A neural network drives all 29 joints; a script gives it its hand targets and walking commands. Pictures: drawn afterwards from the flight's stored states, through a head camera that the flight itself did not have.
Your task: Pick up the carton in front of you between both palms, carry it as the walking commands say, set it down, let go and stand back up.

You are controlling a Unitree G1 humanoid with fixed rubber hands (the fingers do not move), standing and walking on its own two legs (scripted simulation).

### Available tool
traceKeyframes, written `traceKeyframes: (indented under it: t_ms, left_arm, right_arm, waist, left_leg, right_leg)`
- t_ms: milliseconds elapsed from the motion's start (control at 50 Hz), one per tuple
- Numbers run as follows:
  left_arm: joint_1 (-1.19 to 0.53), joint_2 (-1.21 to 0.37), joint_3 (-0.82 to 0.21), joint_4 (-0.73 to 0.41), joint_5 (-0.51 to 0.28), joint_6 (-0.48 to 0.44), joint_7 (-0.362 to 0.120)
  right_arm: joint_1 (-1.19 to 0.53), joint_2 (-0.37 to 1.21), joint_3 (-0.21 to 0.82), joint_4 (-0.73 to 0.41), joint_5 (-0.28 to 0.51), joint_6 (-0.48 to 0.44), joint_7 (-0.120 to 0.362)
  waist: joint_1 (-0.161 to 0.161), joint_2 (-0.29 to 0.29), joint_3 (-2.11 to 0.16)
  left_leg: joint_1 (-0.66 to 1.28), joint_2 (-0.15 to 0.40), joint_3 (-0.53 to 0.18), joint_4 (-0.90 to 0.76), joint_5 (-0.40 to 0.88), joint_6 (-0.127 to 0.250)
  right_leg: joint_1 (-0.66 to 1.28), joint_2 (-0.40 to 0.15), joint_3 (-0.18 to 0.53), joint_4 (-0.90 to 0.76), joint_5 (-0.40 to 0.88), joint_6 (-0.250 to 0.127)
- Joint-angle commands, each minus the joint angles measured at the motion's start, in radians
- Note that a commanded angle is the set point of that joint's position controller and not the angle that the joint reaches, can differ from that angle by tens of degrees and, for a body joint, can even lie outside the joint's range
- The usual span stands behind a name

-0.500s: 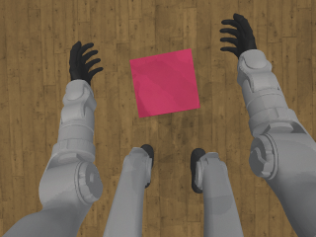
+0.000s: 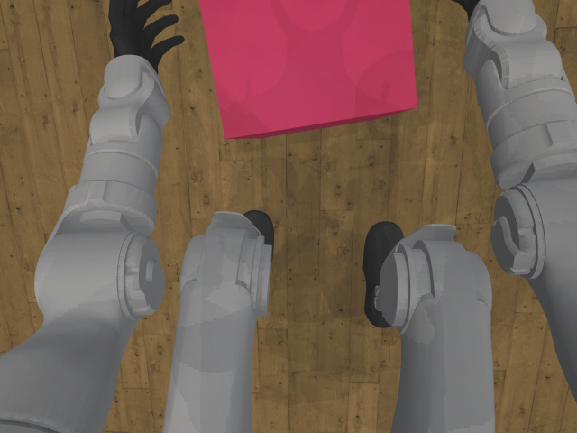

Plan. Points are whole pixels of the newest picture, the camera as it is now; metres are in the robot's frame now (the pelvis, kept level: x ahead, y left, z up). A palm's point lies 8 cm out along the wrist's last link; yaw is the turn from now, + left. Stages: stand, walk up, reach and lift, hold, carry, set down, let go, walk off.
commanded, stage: reach and lift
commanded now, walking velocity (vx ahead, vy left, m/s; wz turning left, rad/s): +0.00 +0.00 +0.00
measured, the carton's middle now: (307, 52) +0.52 +0.03 -0.28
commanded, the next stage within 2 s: none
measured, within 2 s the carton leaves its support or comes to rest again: leaves its support in 0.94 s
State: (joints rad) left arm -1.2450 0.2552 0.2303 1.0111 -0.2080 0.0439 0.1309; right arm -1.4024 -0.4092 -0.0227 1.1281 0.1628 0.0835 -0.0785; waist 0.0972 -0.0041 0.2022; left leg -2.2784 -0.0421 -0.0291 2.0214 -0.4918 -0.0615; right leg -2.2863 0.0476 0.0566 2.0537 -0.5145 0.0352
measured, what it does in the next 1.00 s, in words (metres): stands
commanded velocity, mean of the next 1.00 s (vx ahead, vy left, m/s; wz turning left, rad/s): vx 0.00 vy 0.00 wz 0.00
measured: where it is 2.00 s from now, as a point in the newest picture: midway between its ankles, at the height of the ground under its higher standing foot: (315, 285)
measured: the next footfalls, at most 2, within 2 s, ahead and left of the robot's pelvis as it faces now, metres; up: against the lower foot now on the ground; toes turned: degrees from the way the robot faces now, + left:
none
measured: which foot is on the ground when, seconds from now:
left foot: down 0.00-1.00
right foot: down 0.00-1.00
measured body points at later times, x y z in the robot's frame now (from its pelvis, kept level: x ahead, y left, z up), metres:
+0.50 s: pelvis +0.01 +0.00 -0.03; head +0.37 -0.01 +0.23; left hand +0.51 +0.21 -0.21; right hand +0.57 -0.14 -0.22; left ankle +0.13 +0.13 -0.37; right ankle +0.12 -0.12 -0.37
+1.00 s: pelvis +0.01 +0.00 -0.04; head +0.36 -0.01 +0.24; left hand +0.53 +0.18 -0.19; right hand +0.56 -0.12 -0.20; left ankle +0.13 +0.13 -0.37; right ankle +0.12 -0.13 -0.37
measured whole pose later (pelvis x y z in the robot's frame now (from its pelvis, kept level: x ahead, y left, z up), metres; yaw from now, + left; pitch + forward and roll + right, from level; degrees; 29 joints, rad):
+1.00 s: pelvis +0.01 +0.00 -0.04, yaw +0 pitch +39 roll +2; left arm -1.29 0.19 0.26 1.00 -0.16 0.12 0.17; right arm -1.42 -0.28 -0.04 1.14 0.10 0.13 -0.14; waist 0.08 0.01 0.24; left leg -2.30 -0.05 -0.04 2.17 -0.54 -0.08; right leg -2.31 0.06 0.05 2.21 -0.57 0.03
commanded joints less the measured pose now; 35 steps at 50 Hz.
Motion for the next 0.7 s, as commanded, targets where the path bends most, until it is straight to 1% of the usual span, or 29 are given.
traceKeyframes:
  t_ms: [0,60,100,120,200,240,300,380,480,580,640,660,680]
  left_arm:
    - [-0.243,0.137,-0.002,-0.033,-0.003,-0.035,0.002]
    - [-0.283,0.153,-0.021,-0.025,-0.019,-0.053,0.007]
    - [-0.306,0.166,-0.023,-0.048,-0.032,-0.063,0.014]
    - [-0.308,0.165,-0.032,-0.050,-0.042,-0.067,0.015]
    - [-0.259,0.115,-0.077,-0.015,-0.083,-0.074,0.015]
    - [-0.228,0.115,-0.076,-0.017,-0.084,-0.076,0.018]
    - [-0.197,0.121,-0.061,0.010,-0.069,-0.076,0.022]
    - [-0.207,0.112,-0.048,0.006,-0.044,-0.082,0.020]
    - [-0.250,0.091,-0.063,-0.009,-0.046,-0.083,0.018]
    - [-0.324,-0.003,-0.122,-0.009,-0.072,-0.082,0.015]
    - [-0.330,-0.034,-0.097,0.035,-0.047,-0.082,0.022]
    - [-0.355,-0.103,-0.114,0.022,-0.042,-0.082,0.011]
    - [-0.414,-0.214,-0.147,0.011,-0.041,-0.082,-0.011]
  right_arm:
    - [-0.291,-0.110,0.000,-0.032,0.014,-0.037,0.004]
    - [-0.331,-0.126,0.023,-0.033,0.036,-0.057,0.000]
    - [-0.355,-0.137,0.044,-0.060,0.049,-0.068,-0.007]
    - [-0.363,-0.136,0.053,-0.069,0.048,-0.069,-0.010]
    - [-0.335,-0.112,0.071,-0.100,0.058,-0.079,-0.013]
    - [-0.309,-0.103,0.075,-0.112,0.059,-0.081,-0.015]
    - [-0.262,-0.084,0.065,-0.072,0.050,-0.076,-0.015]
    - [-0.246,-0.063,0.050,-0.045,0.043,-0.077,-0.011]
    - [-0.278,-0.050,0.055,-0.034,0.044,-0.082,-0.015]
    - [-0.344,0.044,0.115,-0.035,0.059,-0.086,-0.018]
    - [-0.358,0.059,0.097,-0.016,0.020,-0.090,-0.027]
    - [-0.381,0.133,0.115,-0.029,0.014,-0.089,-0.017]
    - [-0.426,0.267,0.146,-0.028,0.016,-0.087,0.002]
  waist:
    - [0.032,-0.067,-1.055]
    - [0.032,-0.067,-1.093]
    - [0.044,-0.087,-1.131]
    - [0.037,-0.106,-1.140]
    - [0.012,-0.108,-1.160]
    - [0.016,-0.115,-1.190]
    - [0.021,-0.114,-1.124]
    - [0.021,-0.091,-1.056]
    - [0.015,-0.075,-1.032]
    - [0.008,-0.082,-1.024]
    - [0.000,-0.085,-1.002]
    - [0.002,-0.090,-0.996]
    - [0.004,-0.096,-1.002]
  left_leg:
    - [0.557,0.036,0.091,-0.119,0.151,-0.009]
    - [0.585,0.034,0.088,-0.078,0.207,-0.009]
    - [0.571,0.027,0.096,-0.060,0.240,-0.008]
    - [0.577,0.025,0.092,-0.055,0.261,-0.005]
    - [0.626,0.010,0.083,-0.023,0.363,-0.003]
    - [0.637,0.005,0.086,-0.017,0.386,-0.001]
    - [0.598,0.004,0.086,-0.020,0.350,0.000]
    - [0.550,0.007,0.087,-0.028,0.303,0.000]
    - [0.532,0.008,0.087,-0.037,0.263,-0.002]
    - [0.542,-0.006,0.083,-0.049,0.235,-0.001]
    - [0.553,-0.018,0.082,-0.053,0.222,-0.004]
    - [0.564,-0.026,0.081,-0.056,0.219,0.001]
    - [0.554,-0.035,0.083,-0.051,0.227,0.006]
  right_leg:
    - [0.554,-0.028,-0.055,-0.128,0.072,-0.011]
    - [0.580,-0.029,-0.053,-0.080,0.128,-0.009]
    - [0.620,-0.031,-0.053,-0.055,0.162,-0.009]
    - [0.628,-0.029,-0.058,-0.043,0.185,-0.006]
    - [0.637,-0.022,-0.060,-0.018,0.274,-0.005]
    - [0.659,-0.020,-0.062,-0.014,0.300,-0.004]
    - [0.614,-0.021,-0.059,-0.023,0.270,-0.002]
    - [0.564,-0.017,-0.053,-0.039,0.229,-0.007]
    - [0.549,-0.016,-0.049,-0.055,0.189,-0.012]
    - [0.554,-0.011,-0.045,-0.069,0.161,-0.013]
    - [0.552,-0.006,-0.047,-0.079,0.143,-0.014]
    - [0.554,0.002,-0.051,-0.082,0.138,-0.017]
    - [0.550,0.010,-0.050,-0.080,0.148,-0.019]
